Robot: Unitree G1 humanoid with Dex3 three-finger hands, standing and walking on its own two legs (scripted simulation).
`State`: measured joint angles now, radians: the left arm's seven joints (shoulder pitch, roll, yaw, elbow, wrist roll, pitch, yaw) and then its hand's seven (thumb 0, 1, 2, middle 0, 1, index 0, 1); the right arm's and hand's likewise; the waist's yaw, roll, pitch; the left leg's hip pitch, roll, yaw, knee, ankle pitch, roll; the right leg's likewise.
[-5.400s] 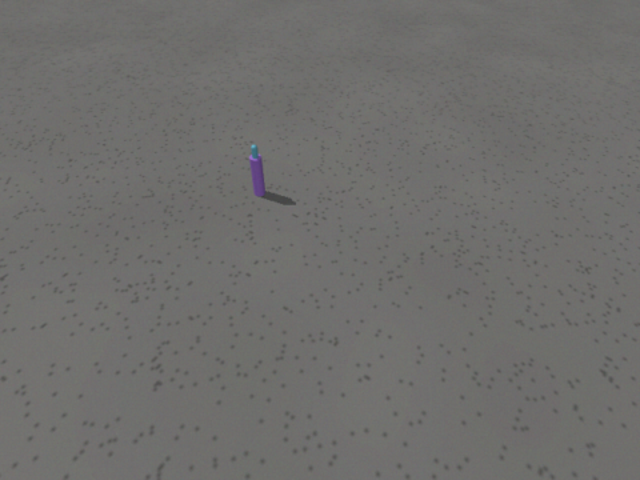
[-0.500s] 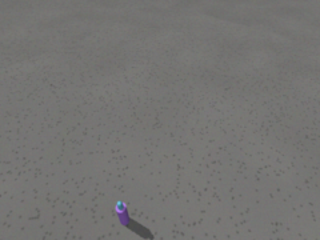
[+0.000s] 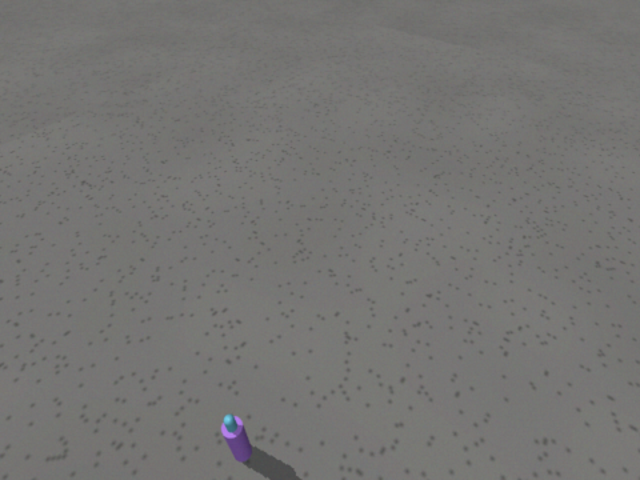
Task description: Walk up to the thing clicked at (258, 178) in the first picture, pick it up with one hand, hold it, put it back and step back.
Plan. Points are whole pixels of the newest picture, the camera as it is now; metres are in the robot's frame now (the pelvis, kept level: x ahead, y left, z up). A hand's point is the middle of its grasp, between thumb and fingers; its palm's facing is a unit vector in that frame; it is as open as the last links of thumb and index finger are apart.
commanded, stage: walk up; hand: left
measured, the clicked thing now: (236, 436) +0.39 +0.23 -0.64
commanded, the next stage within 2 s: stand in 0.64 s
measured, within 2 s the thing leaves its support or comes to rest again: neither
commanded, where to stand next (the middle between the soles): +0.04 +0.01 m, yaw +1 degrees
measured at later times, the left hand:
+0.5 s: hand out of the picture +0.10 +0.26 -0.16, palm faces -0.03 -0.94 -0.34, open 7.4 cm
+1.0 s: hand out of the picture +0.09 +0.25 -0.15, palm faces -0.03 -0.94 -0.35, open 7.4 cm
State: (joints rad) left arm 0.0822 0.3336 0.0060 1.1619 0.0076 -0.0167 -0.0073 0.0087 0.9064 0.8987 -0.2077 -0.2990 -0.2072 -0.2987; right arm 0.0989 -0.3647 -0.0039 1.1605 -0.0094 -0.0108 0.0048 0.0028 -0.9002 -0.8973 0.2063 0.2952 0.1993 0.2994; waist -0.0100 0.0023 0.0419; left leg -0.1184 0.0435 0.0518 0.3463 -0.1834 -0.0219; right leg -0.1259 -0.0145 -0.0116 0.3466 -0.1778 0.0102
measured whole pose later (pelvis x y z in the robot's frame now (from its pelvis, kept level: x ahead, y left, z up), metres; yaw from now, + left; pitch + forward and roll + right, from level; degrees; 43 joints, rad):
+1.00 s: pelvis +0.01 +0.00 +0.00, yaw +0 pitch -2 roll +0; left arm 0.09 0.35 0.00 1.14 0.00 -0.01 0.00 0.01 0.91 0.90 -0.21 -0.30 -0.21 -0.30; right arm 0.07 -0.34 0.00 1.15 -0.01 0.00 0.00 0.00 -0.90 -0.90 0.21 0.30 0.20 0.30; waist -0.01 0.00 0.05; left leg -0.09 0.04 0.06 0.30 -0.17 -0.02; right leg -0.10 -0.02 0.00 0.31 -0.16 0.02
